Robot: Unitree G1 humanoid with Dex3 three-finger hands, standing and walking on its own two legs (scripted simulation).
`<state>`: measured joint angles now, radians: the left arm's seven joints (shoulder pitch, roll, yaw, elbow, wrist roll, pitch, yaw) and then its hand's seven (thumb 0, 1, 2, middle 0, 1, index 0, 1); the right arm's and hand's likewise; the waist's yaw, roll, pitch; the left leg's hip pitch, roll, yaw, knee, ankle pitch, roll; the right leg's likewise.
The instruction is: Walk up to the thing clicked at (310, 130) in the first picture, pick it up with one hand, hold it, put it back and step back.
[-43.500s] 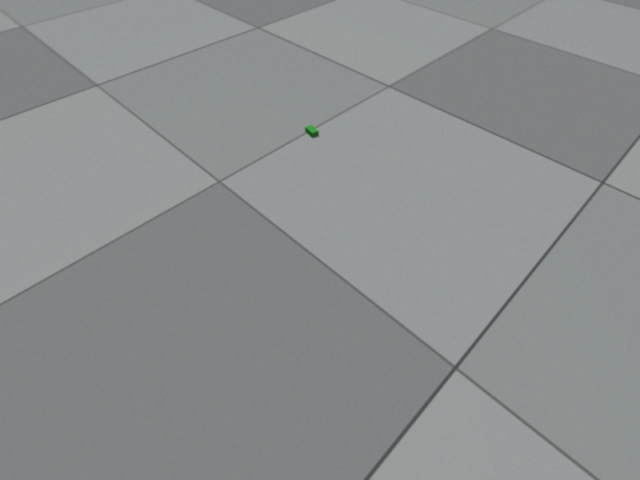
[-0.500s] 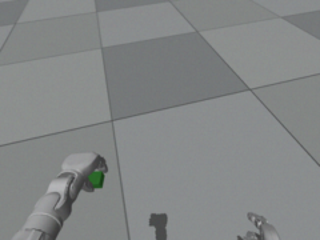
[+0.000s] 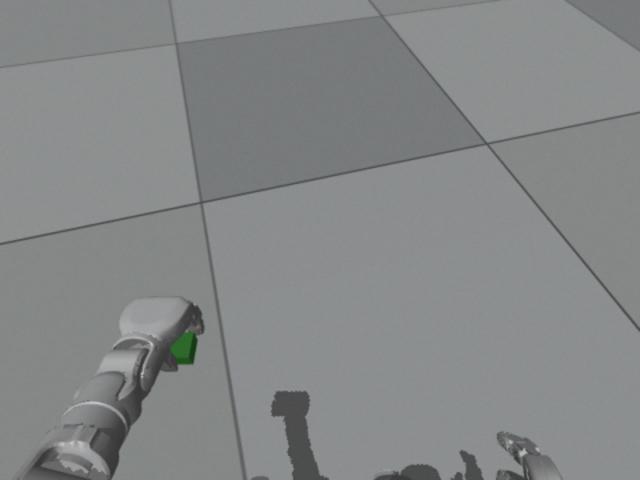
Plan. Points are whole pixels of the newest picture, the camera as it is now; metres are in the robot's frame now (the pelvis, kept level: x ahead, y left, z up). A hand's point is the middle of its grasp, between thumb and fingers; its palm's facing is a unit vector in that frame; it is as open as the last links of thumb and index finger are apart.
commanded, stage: crouch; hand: left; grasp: from above
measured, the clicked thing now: (169, 348) +0.33 +0.23 -0.12
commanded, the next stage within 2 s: lower in 1.80 s
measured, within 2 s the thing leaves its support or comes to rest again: neither
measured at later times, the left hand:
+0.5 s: hand (206, 353) +0.40 +0.23 -0.32, palm faces -0.44 +0.04 -0.90, open 6.9 cm
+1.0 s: hand (219, 364) +0.44 +0.24 -0.49, palm faces -0.46 -0.01 -0.89, open 6.8 cm
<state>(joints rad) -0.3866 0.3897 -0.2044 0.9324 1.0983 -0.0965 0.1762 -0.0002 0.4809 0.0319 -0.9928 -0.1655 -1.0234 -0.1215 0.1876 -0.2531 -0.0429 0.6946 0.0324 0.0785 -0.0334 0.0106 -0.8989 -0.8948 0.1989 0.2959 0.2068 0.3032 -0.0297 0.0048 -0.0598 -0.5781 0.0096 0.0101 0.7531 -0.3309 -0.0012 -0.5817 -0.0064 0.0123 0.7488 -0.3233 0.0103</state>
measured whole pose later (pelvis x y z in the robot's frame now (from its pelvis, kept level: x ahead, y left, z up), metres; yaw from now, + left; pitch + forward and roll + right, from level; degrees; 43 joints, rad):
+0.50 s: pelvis -0.05 +0.01 -0.21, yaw -1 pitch +34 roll -3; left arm -0.81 0.50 -0.04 1.28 1.18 -0.09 0.31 0.00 0.49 0.03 -0.98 -0.17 -1.01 -0.13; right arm 0.27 -0.23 -0.04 0.72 -0.04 0.01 0.00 0.01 -0.90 -0.89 0.20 0.30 0.21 0.30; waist -0.18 0.06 -0.20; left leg -1.70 0.01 -0.02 1.72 -0.61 0.02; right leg -1.68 0.00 -0.01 1.68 -0.59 0.03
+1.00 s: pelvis -0.05 +0.01 -0.33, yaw -4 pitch +39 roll -7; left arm -0.98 0.66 0.04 1.34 1.25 -0.16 0.31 0.00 0.49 0.00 -1.01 -0.13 -1.04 -0.09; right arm 0.17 -0.25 0.00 0.69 -0.10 -0.04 0.11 0.00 -0.91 -0.90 0.20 0.30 0.21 0.30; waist -0.23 0.01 -0.12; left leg -2.13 0.00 -0.08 2.14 -0.70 0.01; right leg -2.08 0.00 -0.05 2.07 -0.68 0.03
